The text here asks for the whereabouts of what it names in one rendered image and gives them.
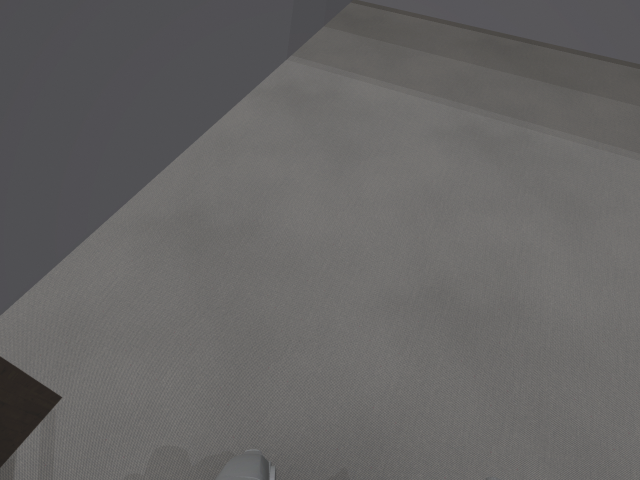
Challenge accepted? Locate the left robot thigh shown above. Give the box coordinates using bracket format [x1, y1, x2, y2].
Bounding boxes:
[215, 454, 276, 480]

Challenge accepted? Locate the cupboard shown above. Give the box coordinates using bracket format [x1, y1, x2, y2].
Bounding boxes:
[0, 357, 62, 468]

